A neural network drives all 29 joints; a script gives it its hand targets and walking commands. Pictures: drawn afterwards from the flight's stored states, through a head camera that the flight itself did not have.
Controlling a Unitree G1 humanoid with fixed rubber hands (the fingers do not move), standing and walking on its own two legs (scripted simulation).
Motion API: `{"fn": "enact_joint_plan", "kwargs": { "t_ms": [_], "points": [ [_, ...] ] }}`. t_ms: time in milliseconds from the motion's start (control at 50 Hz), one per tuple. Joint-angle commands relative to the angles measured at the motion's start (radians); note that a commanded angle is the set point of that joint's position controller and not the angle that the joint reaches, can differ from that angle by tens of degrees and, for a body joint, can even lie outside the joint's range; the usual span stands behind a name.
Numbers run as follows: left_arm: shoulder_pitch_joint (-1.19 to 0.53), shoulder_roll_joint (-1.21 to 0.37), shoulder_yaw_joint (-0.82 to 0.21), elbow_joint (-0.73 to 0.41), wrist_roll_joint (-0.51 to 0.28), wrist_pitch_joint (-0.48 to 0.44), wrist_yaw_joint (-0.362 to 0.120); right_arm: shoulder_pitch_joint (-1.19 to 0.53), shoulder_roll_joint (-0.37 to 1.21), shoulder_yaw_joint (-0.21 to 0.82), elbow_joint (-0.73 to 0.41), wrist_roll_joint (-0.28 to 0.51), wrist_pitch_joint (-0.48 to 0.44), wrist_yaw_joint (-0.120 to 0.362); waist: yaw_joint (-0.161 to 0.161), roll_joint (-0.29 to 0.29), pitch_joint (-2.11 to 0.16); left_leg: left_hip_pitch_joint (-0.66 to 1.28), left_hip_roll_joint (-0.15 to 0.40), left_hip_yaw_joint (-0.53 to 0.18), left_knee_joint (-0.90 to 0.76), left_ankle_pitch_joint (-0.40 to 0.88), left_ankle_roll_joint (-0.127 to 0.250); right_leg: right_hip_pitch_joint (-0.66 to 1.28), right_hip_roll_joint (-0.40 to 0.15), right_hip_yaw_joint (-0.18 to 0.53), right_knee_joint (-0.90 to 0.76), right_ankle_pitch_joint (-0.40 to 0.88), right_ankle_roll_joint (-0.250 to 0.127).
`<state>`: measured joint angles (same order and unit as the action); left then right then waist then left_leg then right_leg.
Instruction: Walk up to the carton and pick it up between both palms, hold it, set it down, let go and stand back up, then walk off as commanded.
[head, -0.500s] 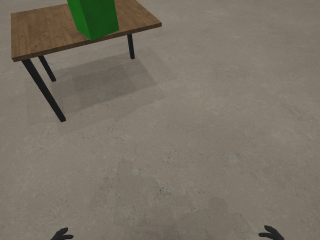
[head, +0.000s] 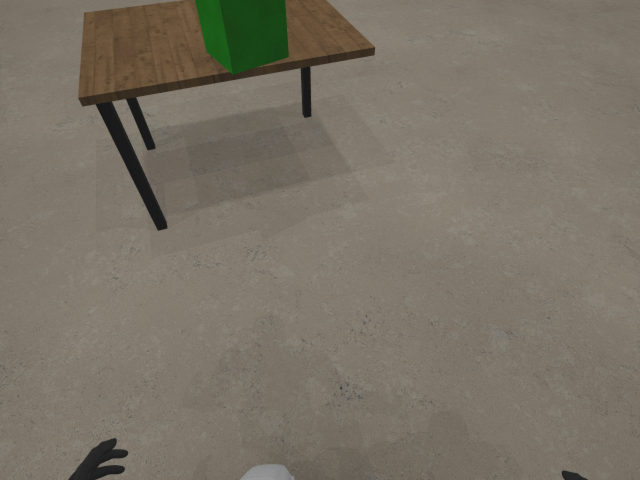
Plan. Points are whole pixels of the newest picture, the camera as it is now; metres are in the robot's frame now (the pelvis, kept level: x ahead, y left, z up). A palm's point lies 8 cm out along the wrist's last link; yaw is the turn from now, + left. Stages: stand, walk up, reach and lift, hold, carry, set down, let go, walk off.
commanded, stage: walk up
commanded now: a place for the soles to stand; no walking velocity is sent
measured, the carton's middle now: (241, 14) +1.38 +0.27 +0.00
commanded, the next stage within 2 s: none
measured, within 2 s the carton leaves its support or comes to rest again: neither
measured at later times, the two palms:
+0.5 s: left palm (87, 374) +0.26 +0.36 -0.09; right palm (520, 387) +0.25 -0.29 -0.12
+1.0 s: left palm (89, 350) +0.32 +0.40 -0.13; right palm (435, 218) +0.59 -0.22 -0.10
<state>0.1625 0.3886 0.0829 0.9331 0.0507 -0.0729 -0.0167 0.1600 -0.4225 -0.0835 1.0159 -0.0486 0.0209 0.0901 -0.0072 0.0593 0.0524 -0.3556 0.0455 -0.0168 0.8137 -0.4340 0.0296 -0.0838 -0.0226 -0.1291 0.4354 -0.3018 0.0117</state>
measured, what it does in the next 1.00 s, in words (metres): walks ahead, turning left: left foot, then right foot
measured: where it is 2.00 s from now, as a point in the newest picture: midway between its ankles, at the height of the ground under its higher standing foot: (298, 311)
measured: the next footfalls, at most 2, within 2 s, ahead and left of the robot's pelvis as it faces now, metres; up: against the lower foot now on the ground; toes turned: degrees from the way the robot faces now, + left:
left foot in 0.08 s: +0.12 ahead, +0.14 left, +0.00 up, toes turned +7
right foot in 0.48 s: +0.38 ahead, -0.08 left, +0.00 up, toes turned +6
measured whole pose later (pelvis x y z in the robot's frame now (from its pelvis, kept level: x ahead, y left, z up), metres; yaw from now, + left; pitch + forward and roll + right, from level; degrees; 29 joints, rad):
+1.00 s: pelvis +0.38 +0.06 -0.04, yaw +18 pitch -5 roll +1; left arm 0.31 0.47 0.07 0.82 0.02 -0.04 -0.04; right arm 0.24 -0.45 -0.08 0.79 0.00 -0.10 0.04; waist 0.04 -0.05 0.12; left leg -0.40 0.00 0.08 0.83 -0.35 0.04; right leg -0.36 -0.09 -0.02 1.18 -0.52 -0.04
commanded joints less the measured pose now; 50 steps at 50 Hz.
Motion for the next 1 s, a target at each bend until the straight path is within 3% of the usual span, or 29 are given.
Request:
{"fn": "enact_joint_plan", "kwargs": {
  "t_ms": [0, 40, 60, 80, 100, 120, 140, 160, 200, 340, 400, 440, 460, 480, 500, 520, 540, 560, 600, 640, 720, 760, 800, 840, 860, 880, 900, 920, 980],
  "points": [
    [-0.118, 0.34, 0.098, -0.126, 0.007, -0.024, -0.002, -0.011, -0.205, -0.065, -0.127, 0.018, -0.046, 0.024, -0.023, -0.204, 0.034, -0.098, 0.116, -0.054, -0.036, -0.062, 0.025, -0.063, -0.402, 0.293, -0.236, -0.301, -0.242],
    [-0.223, 0.325, 0.092, -0.157, 0.006, -0.01, -0.01, 0.177, -0.203, -0.081, -0.079, 0.023, -0.051, 0.023, -0.132, -0.197, -0.014, 0.25, 0.06, 0.059, -0.209, 0.119, 0.041, -0.271, -0.269, 0.083, -0.071, -0.326, -0.168],
    [-0.221, 0.253, 0.071, -0.168, 0.011, 0.0, -0.015, 0.292, -0.239, -0.104, -0.04, 0.01, -0.057, 0.012, -0.187, -0.004, -0.025, 0.473, -0.019, 0.046, -0.249, 0.124, 0.026, -0.463, -0.149, -0.02, 0.243, -0.314, -0.125],
    [-0.186, 0.134, 0.038, -0.188, -0.001, 0.006, -0.018, 0.389, -0.322, -0.129, -0.026, 0.005, -0.064, -0.012, -0.232, 0.393, -0.006, 0.54, 0.09, -0.29, -0.494, -0.185, 0.063, -0.684, 0.011, -0.098, 0.687, -0.362, -0.068],
    [-0.167, 0.155, 0.033, -0.203, -0.028, 0.016, -0.026, 0.257, -0.357, -0.114, -0.079, 0.013, -0.069, -0.022, -0.156, 0.349, 0.037, 0.406, 0.248, -0.776, -0.727, -0.5, 0.134, -0.771, 0.071, 0.053, 0.822, -0.301, -0.051],
    [-0.174, 0.255, 0.04, -0.201, -0.016, 0.017, -0.034, 0.128, -0.366, -0.112, -0.123, 0.043, -0.064, -0.024, -0.088, 0.15, 0.118, 0.212, 0.333, -0.849, -0.775, -0.591, 0.202, -0.657, -0.006, 0.154, 0.818, -0.227, -0.059],
    [-0.135, 0.292, 0.047, -0.186, -0.016, 0.005, -0.035, 0.103, -0.371, -0.113, -0.151, 0.043, -0.075, -0.029, -0.052, 0.095, 0.123, 0.196, 0.343, -0.805, -0.751, -0.508, 0.259, -0.597, -0.029, 0.182, 0.792, -0.231, -0.072],
    [-0.096, 0.304, 0.054, -0.153, -0.021, 0.0, -0.034, 0.086, -0.327, -0.098, -0.156, 0.039, -0.084, -0.033, -0.028, 0.04, 0.114, 0.22, 0.294, -0.633, -0.666, -0.317, 0.25, -0.569, -0.065, 0.196, 0.739, -0.156, -0.068],
    [-0.038, 0.29, 0.053, -0.119, -0.032, 0.001, -0.035, 0.085, -0.275, -0.076, -0.168, 0.045, -0.102, -0.04, -0.005, 0.01, 0.095, 0.194, 0.229, -0.473, -0.623, -0.112, 0.208, -0.496, -0.098, 0.198, 0.654, -0.045, -0.058],
    [-0.092, 0.278, 0.064, -0.18, -0.034, -0.009, -0.052, 0.182, -0.272, -0.073, -0.219, 0.038, -0.131, -0.053, -0.026, 0.076, 0.122, 0.223, 0.239, -0.384, -0.571, 0.121, 0.244, -0.516, -0.122, 0.204, 0.368, -0.017, -0.035],
    [-0.096, 0.269, 0.063, -0.19, -0.037, -0.02, -0.06, 0.174, -0.266, -0.07, -0.242, 0.045, -0.137, -0.054, -0.026, 0.076, 0.106, 0.17, 0.181, -0.278, -0.519, 0.243, 0.2, -0.422, -0.093, 0.15, 0.252, 0.062, -0.047],
    [-0.066, 0.253, 0.062, -0.185, -0.039, -0.027, -0.057, 0.166, -0.26, -0.066, -0.258, 0.044, -0.136, -0.057, -0.007, 0.069, 0.083, 0.115, 0.16, -0.238, -0.429, 0.419, 0.172, -0.302, -0.069, 0.121, 0.196, 0.093, -0.06],
    [-0.017, 0.248, 0.067, -0.172, -0.038, -0.028, -0.054, 0.154, -0.261, -0.063, -0.27, 0.043, -0.136, -0.059, 0.026, 0.036, 0.053, 0.07, 0.137, -0.198, -0.357, 0.501, 0.142, -0.174, -0.045, 0.098, 0.153, 0.111, -0.07],
    [0.104, 0.26, 0.079, -0.144, -0.037, -0.031, -0.044, 0.135, -0.244, -0.057, -0.282, 0.043, -0.133, -0.062, 0.093, -0.001, -0.01, -0.003, 0.088, -0.142, -0.169, 0.578, 0.109, 0.007, -0.015, 0.091, 0.12, 0.117, -0.081],
    [0.218, 0.309, 0.098, -0.126, -0.028, -0.037, -0.032, 0.161, -0.191, -0.041, -0.292, 0.047, -0.129, -0.061, 0.154, -0.179, -0.071, -0.107, 0.008, -0.069, 0.125, 0.561, 0.075, 0.159, -0.062, 0.174, 0.065, 0.003, -0.111],
    [0.321, 0.399, 0.116, -0.126, -0.029, -0.043, -0.023, 0.193, -0.14, -0.021, -0.322, 0.056, -0.13, -0.062, 0.173, -0.401, -0.183, -0.274, -0.143, -0.007, 0.427, 0.191, 0.013, 0.273, -0.353, 0.662, -0.103, -0.221, -0.189],
    [0.246, 0.402, 0.112, -0.144, -0.047, -0.041, -0.025, 0.211, -0.21, -0.03, -0.298, 0.048, -0.123, -0.071, 0.128, -0.348, -0.146, -0.352, -0.127, -0.071, 0.478, -0.08, 0.022, 0.266, -0.431, 0.877, -0.199, -0.307, -0.286],
    [0.191, 0.379, 0.112, -0.174, -0.048, -0.037, -0.025, 0.207, -0.26, -0.036, -0.279, 0.041, -0.123, -0.073, 0.107, -0.244, -0.123, -0.35, -0.062, -0.081, 0.504, -0.06, 0.031, 0.205, -0.46, 0.867, -0.188, -0.411, -0.32],
    [0.144, 0.329, 0.102, -0.189, -0.046, -0.036, -0.02, 0.184, -0.246, -0.036, -0.246, 0.05, -0.13, -0.07, 0.079, -0.151, -0.044, -0.35, 0.002, -0.063, 0.527, 0.007, 0.018, 0.087, -0.394, 0.617, -0.138, -0.208, -0.298],
    [0.126, 0.307, 0.088, -0.192, -0.053, -0.044, -0.016, 0.207, -0.214, -0.033, -0.254, 0.055, -0.12, -0.059, 0.043, -0.187, -0.024, -0.263, 0.025, -0.076, 0.442, 0.033, 0.005, -0.05, -0.341, 0.467, -0.119, 0.007, -0.271],
    [0.076, 0.327, 0.088, -0.219, -0.037, -0.042, -0.018, 0.14, -0.21, -0.04, -0.267, 0.055, -0.107, -0.036, 0.036, -0.287, 0.027, -0.189, 0.055, -0.01, 0.16, 0.014, -0.022, -0.184, -0.316, 0.283, -0.12, 0.022, -0.273],
    [0.074, 0.349, 0.091, -0.237, -0.026, -0.043, -0.019, 0.111, -0.207, -0.042, -0.284, 0.047, -0.113, -0.03, 0.041, -0.315, 0.026, -0.138, 0.063, 0.006, 0.039, 0.019, -0.01, -0.195, -0.354, 0.266, -0.105, 0.097, -0.276],
    [0.073, 0.351, 0.082, -0.239, -0.027, -0.036, -0.023, 0.144, -0.213, -0.045, -0.262, 0.043, -0.12, -0.03, 0.021, -0.296, -0.007, -0.019, 0.024, 0.051, -0.059, 0.079, 0.005, -0.234, -0.326, 0.222, -0.027, 0.123, -0.248],
    [0.052, 0.297, 0.059, -0.247, -0.032, -0.022, -0.024, 0.24, -0.23, -0.065, -0.22, 0.035, -0.131, -0.036, -0.059, -0.174, -0.051, 0.236, -0.032, 0.099, -0.156, 0.216, 0.022, -0.394, -0.258, 0.137, 0.139, -0.043, -0.182],
    [0.075, 0.251, 0.04, -0.25, -0.03, -0.018, -0.026, 0.305, -0.271, -0.084, -0.195, 0.031, -0.135, -0.044, -0.097, -0.021, -0.111, 0.423, -0.05, 0.067, -0.16, 0.187, 0.045, -0.511, -0.196, 0.081, 0.342, -0.056, -0.153],
    [0.096, 0.181, 0.02, -0.259, -0.039, -0.018, -0.027, 0.383, -0.35, -0.107, -0.19, 0.023, -0.14, -0.056, -0.146, 0.202, -0.142, 0.511, 0.103, -0.235, -0.306, -0.107, 0.117, -0.655, -0.086, -0.006, 0.671, -0.03, -0.104],
    [0.087, 0.224, 0.034, -0.272, -0.052, -0.01, -0.025, 0.373, -0.413, -0.111, -0.234, 0.032, -0.139, -0.066, -0.159, 0.204, -0.132, 0.456, 0.346, -0.777, -0.577, -0.397, 0.229, -0.779, 0.013, 0.065, 0.832, -0.223, -0.073],
    [0.057, 0.337, 0.045, -0.265, -0.033, 0.005, -0.018, 0.271, -0.427, -0.113, -0.246, 0.061, -0.133, -0.065, -0.121, 0.096, -0.075, 0.359, 0.4, -0.843, -0.611, -0.474, 0.31, -0.73, -0.058, 0.166, 0.868, -0.254, -0.059],
    [0.141, 0.324, 0.041, -0.2, -0.038, 0.001, -0.019, 0.159, -0.331, -0.082, -0.27, 0.059, -0.137, -0.076, -0.032, 0.012, 0.042, 0.192, 0.333, -0.525, -0.527, -0.164, 0.268, -0.66, -0.112, 0.199, 0.791, -0.143, -0.051]
  ]
}}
